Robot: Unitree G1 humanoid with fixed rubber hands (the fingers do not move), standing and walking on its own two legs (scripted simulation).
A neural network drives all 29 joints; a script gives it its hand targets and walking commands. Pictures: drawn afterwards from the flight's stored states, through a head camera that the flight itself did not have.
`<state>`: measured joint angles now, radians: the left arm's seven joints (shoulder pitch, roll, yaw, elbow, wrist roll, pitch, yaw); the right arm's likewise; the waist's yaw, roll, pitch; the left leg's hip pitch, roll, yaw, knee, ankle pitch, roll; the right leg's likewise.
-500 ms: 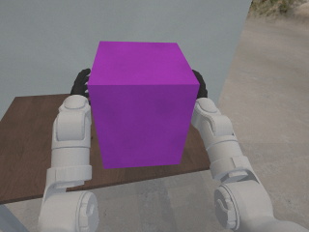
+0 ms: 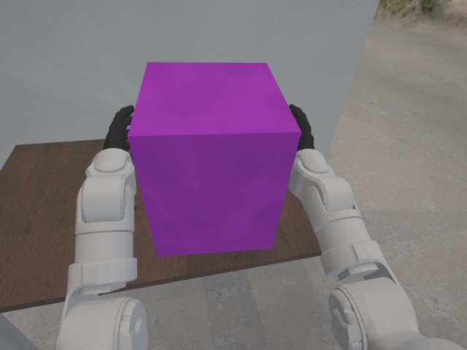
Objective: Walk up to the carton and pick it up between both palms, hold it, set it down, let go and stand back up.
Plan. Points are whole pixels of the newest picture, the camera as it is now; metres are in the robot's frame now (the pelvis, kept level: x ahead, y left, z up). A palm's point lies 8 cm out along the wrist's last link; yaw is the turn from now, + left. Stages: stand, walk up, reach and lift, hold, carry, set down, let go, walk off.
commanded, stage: hold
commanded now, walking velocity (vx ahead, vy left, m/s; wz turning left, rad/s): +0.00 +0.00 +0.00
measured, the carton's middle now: (212, 159) +0.39 +0.01 +0.18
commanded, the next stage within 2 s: none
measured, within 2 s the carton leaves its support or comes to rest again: neither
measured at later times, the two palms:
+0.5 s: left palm (117, 151) +0.36 +0.15 +0.22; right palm (304, 154) +0.36 -0.14 +0.21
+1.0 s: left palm (117, 153) +0.37 +0.16 +0.21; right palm (298, 150) +0.37 -0.13 +0.21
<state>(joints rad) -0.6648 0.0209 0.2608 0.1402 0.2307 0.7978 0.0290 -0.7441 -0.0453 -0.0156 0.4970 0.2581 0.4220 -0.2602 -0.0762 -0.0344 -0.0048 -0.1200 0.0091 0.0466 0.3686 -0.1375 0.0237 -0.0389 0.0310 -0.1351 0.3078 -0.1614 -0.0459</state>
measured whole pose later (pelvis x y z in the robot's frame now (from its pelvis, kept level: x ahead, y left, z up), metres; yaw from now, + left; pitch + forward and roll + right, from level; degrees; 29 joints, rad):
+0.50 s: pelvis -0.01 +0.01 +0.00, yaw -1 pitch -8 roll -1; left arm -0.69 0.01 0.25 0.14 0.26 0.82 0.03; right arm -0.74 -0.04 -0.05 0.50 0.24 0.44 -0.23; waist -0.08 -0.02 -0.01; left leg -0.11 0.00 0.06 0.37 -0.14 0.03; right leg -0.03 0.02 -0.12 0.32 -0.16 -0.04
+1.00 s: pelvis +0.00 +0.00 +0.00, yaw +0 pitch -6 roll -1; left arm -0.69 0.04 0.24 0.20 0.23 0.80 0.04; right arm -0.79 -0.03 -0.06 0.57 0.23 0.42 -0.23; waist -0.09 -0.04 -0.02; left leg -0.14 0.00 0.04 0.37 -0.13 0.03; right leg -0.05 0.03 -0.14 0.31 -0.16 -0.05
